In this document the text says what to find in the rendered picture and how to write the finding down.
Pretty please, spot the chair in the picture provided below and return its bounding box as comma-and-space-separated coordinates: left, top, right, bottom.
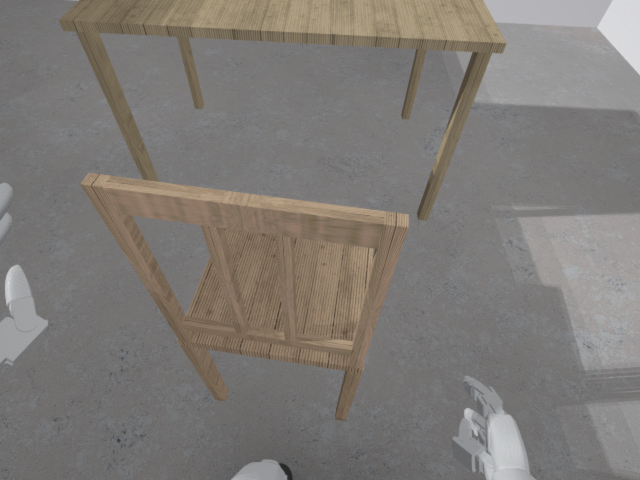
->
80, 173, 409, 421

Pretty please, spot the table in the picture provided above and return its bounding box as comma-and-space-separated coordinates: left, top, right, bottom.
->
59, 0, 507, 220

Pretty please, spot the robot left shin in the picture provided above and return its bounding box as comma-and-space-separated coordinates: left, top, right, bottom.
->
261, 459, 285, 475

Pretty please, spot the robot left hand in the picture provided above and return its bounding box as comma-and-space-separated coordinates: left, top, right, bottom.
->
0, 183, 48, 368

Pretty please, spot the robot right hand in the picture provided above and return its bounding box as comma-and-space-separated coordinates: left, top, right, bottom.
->
452, 376, 530, 480

